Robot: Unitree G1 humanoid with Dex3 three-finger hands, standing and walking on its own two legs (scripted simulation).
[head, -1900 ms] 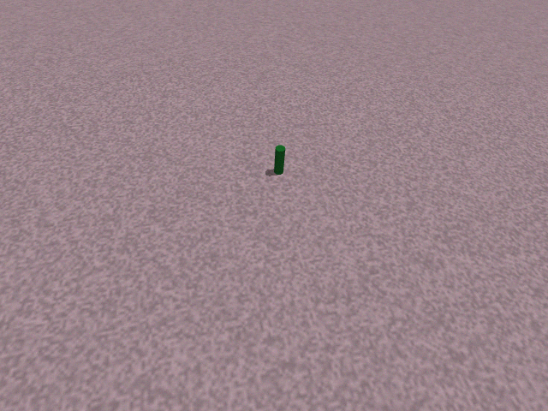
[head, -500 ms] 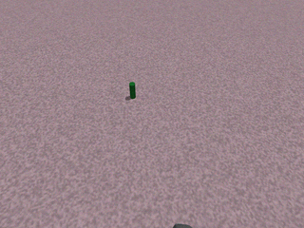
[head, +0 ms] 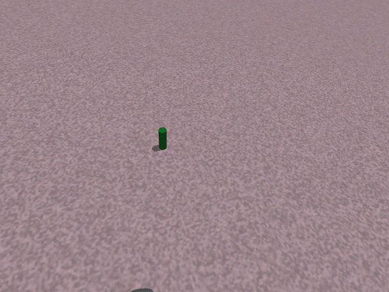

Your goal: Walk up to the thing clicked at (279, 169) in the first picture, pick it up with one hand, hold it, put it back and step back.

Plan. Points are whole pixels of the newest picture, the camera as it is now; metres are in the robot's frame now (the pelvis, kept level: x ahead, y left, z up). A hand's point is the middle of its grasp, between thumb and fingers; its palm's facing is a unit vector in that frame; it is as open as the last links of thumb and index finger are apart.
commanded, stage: walk up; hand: left
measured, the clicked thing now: (162, 138) +1.11 +0.20 -0.68
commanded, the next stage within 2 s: none
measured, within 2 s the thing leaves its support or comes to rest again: neither
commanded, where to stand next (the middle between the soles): +0.74 +0.00 m, yaw -3 degrees
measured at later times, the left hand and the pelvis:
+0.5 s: hand (110, 191) +0.38 +0.24 -0.12, palm faces -0.15 -0.91 -0.40, open 7.3 cm; pelvis +0.24 -0.02 -0.01, yaw -4 degrees
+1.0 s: hand (98, 175) +0.45 +0.30 -0.15, palm faces -0.03 -0.93 -0.38, open 7.4 cm; pelvis +0.44 +0.01 +0.00, yaw -1 degrees
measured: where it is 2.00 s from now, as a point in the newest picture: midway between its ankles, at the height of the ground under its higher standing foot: (186, 205)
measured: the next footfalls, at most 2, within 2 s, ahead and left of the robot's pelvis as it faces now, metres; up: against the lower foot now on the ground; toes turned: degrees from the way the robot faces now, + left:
right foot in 0.44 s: +0.38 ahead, -0.12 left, +0.00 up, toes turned -8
left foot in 0.96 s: +0.57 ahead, +0.13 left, +0.00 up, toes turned +3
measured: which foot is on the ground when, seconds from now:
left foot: down 0.00-0.48, up 0.50-0.94, down 0.96-1.00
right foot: down 0.00-0.02, up 0.04-0.42, down 0.44-1.00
